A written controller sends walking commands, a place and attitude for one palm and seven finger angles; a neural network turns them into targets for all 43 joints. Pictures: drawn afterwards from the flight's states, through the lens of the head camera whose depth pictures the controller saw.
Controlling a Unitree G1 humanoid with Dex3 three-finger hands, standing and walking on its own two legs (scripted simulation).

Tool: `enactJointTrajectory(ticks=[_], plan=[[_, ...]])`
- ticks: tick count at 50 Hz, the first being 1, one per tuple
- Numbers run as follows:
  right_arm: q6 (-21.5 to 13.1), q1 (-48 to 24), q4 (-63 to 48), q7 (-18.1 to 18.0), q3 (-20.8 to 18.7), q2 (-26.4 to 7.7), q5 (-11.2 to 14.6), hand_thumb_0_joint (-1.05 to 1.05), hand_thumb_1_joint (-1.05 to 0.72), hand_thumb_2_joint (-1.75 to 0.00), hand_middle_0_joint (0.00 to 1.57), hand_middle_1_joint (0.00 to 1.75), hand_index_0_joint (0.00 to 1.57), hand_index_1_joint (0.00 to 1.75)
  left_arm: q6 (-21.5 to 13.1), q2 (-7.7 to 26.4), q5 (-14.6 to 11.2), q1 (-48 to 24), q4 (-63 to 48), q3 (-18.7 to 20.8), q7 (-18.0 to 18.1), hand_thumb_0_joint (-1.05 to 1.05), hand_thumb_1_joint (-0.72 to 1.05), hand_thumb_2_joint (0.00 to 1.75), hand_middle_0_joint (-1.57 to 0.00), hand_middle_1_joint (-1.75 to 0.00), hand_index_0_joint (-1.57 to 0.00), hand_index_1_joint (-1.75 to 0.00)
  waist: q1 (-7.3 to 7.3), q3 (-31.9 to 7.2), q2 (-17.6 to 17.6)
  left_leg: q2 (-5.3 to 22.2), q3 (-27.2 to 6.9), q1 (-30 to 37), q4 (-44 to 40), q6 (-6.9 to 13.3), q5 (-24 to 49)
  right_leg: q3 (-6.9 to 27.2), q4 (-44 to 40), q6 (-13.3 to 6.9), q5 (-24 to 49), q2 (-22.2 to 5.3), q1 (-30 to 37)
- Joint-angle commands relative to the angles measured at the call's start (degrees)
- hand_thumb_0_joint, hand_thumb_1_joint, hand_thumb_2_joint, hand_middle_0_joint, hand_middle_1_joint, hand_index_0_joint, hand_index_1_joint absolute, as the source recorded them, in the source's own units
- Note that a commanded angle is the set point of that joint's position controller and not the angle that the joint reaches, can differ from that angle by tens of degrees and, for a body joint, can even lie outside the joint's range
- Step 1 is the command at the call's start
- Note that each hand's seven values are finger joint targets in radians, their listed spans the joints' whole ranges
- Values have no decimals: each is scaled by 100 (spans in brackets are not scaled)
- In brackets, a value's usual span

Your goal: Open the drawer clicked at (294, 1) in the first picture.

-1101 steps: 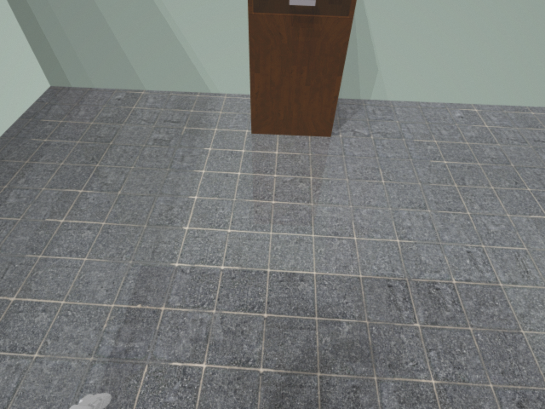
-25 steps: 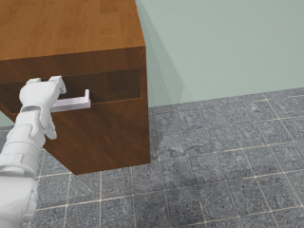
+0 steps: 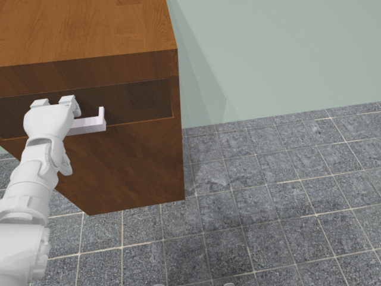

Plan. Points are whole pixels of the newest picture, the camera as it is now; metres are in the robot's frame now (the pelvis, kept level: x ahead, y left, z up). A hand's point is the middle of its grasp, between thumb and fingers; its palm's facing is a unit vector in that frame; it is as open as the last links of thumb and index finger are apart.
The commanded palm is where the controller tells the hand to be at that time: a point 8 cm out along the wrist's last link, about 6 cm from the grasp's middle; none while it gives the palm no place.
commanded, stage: lower the fingers behind the handle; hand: left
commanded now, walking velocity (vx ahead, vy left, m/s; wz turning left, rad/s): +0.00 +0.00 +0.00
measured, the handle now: (80, 119) +0.49 +0.28 +0.02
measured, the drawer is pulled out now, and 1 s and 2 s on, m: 0.00 0.00 0.03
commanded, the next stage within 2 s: close the thumb around the handle in 0.80 s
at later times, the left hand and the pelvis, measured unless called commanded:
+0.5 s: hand (65, 142) +0.44 +0.31 +0.00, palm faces -0.02 +0.00 -1.00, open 13.7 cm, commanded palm +0.42 +0.29 +0.06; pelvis -0.01 +0.01 -0.02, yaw +0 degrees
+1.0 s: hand (66, 143) +0.43 +0.30 +0.00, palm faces -0.06 +0.00 -1.00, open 13.7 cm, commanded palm +0.42 +0.28 +0.06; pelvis -0.01 +0.01 -0.01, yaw +0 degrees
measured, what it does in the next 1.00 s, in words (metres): stands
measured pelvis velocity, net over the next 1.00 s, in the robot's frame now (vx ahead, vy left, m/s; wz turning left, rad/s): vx -0.01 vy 0.01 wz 0.00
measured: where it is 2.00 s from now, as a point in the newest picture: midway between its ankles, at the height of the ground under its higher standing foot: outside the picture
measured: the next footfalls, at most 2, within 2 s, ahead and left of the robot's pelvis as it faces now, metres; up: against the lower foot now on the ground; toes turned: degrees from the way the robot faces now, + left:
none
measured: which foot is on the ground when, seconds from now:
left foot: down 0.00-1.00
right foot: down 0.00-1.00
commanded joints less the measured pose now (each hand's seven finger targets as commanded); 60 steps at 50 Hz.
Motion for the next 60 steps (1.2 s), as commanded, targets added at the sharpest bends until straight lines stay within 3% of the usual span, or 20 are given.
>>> enactJointTrajectory(ticks=[1,5,9,12,15,19,24,25,28,30,33,37,38,40,45,46,48,54,56,60], plan=[[-134,502,-369,-109,-326,-948,-18,0,-90,-90,20,30,20,30,-238,1521,-7,-2120,-806,335,197,0,-50,30,-30,-120,-30,-120,-115,-1655,-26,-69,173,1013,-300,131,2086,-371,-281,-286,1675,191,789],[-131,528,-398,-70,-347,-930,-32,0,-90,-90,20,30,20,30,-329,1509,11,-2006,-825,351,259,0,-50,30,-30,-120,-30,-120,-64,-1929,132,-77,211,1000,-178,122,2226,-340,-166,-293,1805,198,776],[-116,582,-372,-45,-374,-958,-53,0,-90,-90,20,30,20,30,-368,1567,-26,-1962,-778,468,320,0,-50,30,-30,-120,-30,-120,-69,-2069,-35,-81,217,849,-59,126,2278,-329,-82,-290,1947,197,808],[-127,582,-381,-44,-382,-938,-58,0,-90,-90,20,30,20,30,-453,1514,51,-2265,-1028,371,430,0,-50,30,-30,-120,-30,-120,-120,-2127,184,-70,169,905,-8,107,2190,-364,-5,-291,1716,207,545],[-147,584,-322,-54,-397,-950,-96,0,-90,-90,20,30,20,30,-573,1748,137,-2600,-1276,547,635,0,-50,30,-30,-120,-30,-120,-150,-2394,461,-52,76,1069,134,90,2309,-371,140,-307,1605,231,290],[-139,637,-203,21,-395,-970,-129,0,-90,-90,20,30,20,30,-259,1422,175,-2391,-724,349,760,0,-50,30,-30,-120,-30,-120,-199,-2279,428,-12,46,1027,205,37,2413,-478,204,-327,1479,248,-38],[-102,707,-202,29,-374,-1013,-138,0,-90,-90,20,30,20,30,-28,1588,56,-2585,-772,422,695,0,-50,30,-30,-120,-30,-120,-169,-2653,357,0,41,1162,210,46,2653,-473,215,-311,1723,255,248],[-82,719,-201,29,-364,-1010,-110,0,-90,-90,20,30,20,30,12,1649,68,-2565,-762,428,674,0,-50,30,-30,-120,-30,-120,-167,-2665,396,2,41,1201,197,41,2677,-468,204,-297,1718,254,253],[-85,687,-224,16,-350,-977,-79,0,-90,-90,20,30,20,30,109,1241,35,-2567,-610,87,563,0,-50,30,-30,-120,-30,-120,-258,-2195,241,11,53,1077,67,61,2245,-499,52,-289,1407,249,143],[-63,669,-222,-24,-322,-1019,-78,0,-90,-90,20,30,20,30,73,1608,59,-2619,-580,316,519,0,-50,30,-30,-120,-30,-120,-226,-2159,129,4,47,959,23,85,2066,-451,35,-286,1351,232,225],[-85,663,-275,-39,-310,-960,-64,0,-90,-90,20,30,20,30,42,1214,74,-2529,-493,18,451,0,-50,30,-30,-120,-30,-120,-267,-1890,165,10,17,998,-32,78,1988,-498,-18,-313,1174,245,61],[-114,677,-287,-66,-309,-968,-70,0,-90,-90,20,30,20,30,-118,1422,96,-2647,-594,171,439,0,-50,30,-30,-120,-30,-120,-249,-1940,174,10,-7,963,-22,83,1789,-468,4,-319,1019,242,-3],[-133,684,-293,-67,-318,-951,-79,0,-90,-90,20,30,20,30,-169,1316,107,-2806,-700,63,456,0,-50,30,-30,-120,-30,-120,-293,-1982,332,11,-10,1026,-9,76,1800,-465,14,-322,1011,241,-75],[-153,708,-295,-54,-335,-942,-101,0,-90,-90,20,30,20,30,-262,1382,83,-2653,-853,196,481,0,-50,30,-30,-120,-30,-120,-189,-2296,456,11,0,1156,56,60,2069,-456,83,-328,1180,242,32],[-168,741,-253,-22,-371,-936,-115,0,-90,-90,20,30,20,30,-308,1296,56,-2595,-979,197,575,0,-50,30,-30,-120,-30,-120,-191,-2410,394,30,-13,1190,127,41,2300,-477,138,-318,1346,255,55],[-163,720,-248,-14,-379,-932,-115,0,-90,-90,20,30,20,30,-276,1286,61,-2414,-942,225,598,0,-44,32,-30,-121,-30,-121,-136,-2428,498,24,0,1249,138,30,2404,-484,157,-335,1378,268,42],[-174,723,-224,-6,-397,-925,-110,0,-90,-90,20,30,20,30,-215,1072,70,-2487,-925,74,634,0,-33,37,-31,-122,-31,-122,-220,-2325,373,40,-12,1254,138,32,2408,-503,124,-318,1353,267,-30],[-175,739,-184,2,-387,-937,-119,0,-90,-90,20,30,20,30,-58,1050,67,-2690,-953,8,629,0,0,52,-34,-125,-34,-125,-272,-2342,434,35,-17,1327,127,40,2542,-507,86,-328,1476,265,47],[-156,741,-145,-8,-374,-963,-112,0,-90,-90,20,30,20,30,-8,1293,62,-2570,-819,174,604,0,12,56,-34,-127,-34,-127,-235,-2331,296,20,15,1236,113,61,2425,-476,71,-308,1535,258,176],[-137,706,-217,-32,-363,-910,-96,0,-90,-90,20,30,20,30,-37,1121,33,-2463,-880,39,506,0,34,66,-36,-129,-36,-129,-243,-2373,287,-9,69,1220,127,82,2612,-440,61,-292,1806,241,379]])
